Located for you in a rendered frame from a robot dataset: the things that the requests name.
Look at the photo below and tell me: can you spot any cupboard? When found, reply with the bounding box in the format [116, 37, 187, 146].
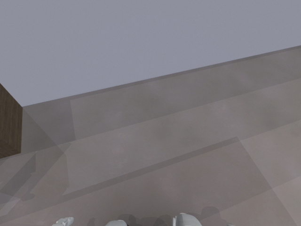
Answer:
[0, 84, 23, 159]

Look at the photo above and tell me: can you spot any robot right thigh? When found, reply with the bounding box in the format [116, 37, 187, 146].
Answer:
[172, 214, 202, 226]

